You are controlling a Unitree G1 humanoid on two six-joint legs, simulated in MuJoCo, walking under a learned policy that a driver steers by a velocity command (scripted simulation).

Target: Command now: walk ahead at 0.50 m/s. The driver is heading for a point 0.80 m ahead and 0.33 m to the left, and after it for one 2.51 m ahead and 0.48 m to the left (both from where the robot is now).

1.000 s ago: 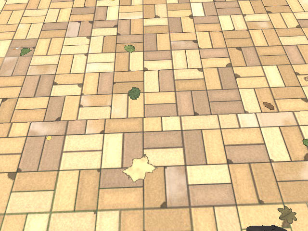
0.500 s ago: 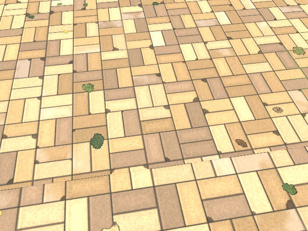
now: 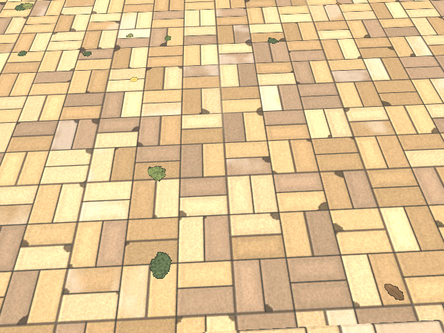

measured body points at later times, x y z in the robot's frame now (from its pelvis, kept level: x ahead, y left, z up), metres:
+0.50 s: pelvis +0.25 +0.07 +0.00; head +0.27 +0.09 +0.45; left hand +0.36 +0.34 -0.12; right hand +0.26 -0.20 -0.13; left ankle +0.24 +0.11 -0.75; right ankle +0.38 -0.10 -0.68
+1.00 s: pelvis +0.58 +0.03 -0.11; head +0.60 +0.02 +0.34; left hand +0.73 +0.36 -0.15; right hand +0.62 -0.28 -0.24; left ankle +0.25 +0.10 -0.72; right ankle +0.76 -0.04 -0.85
